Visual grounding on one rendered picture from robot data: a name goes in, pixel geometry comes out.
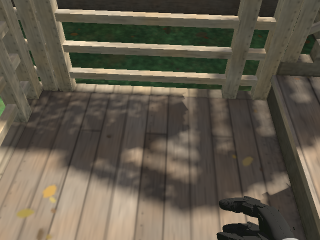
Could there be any right robot hand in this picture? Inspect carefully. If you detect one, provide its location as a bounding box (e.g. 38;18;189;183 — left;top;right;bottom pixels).
216;196;295;240

